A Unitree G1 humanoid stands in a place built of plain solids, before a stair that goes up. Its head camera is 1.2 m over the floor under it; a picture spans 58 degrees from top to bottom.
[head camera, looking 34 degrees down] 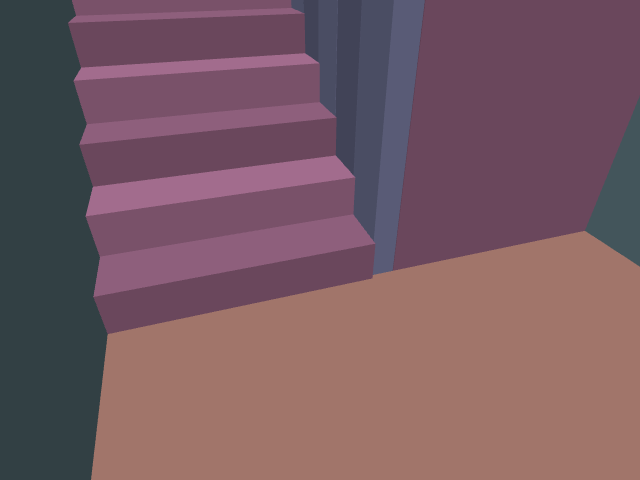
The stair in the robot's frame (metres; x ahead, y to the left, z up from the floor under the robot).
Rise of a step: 0.19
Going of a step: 0.25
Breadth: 1.08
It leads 18 degrees to the left of straight ahead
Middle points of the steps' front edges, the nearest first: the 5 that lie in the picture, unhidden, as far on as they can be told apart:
1.31 0.28 0.19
1.55 0.36 0.37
1.79 0.44 0.56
2.03 0.51 0.74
2.27 0.59 0.93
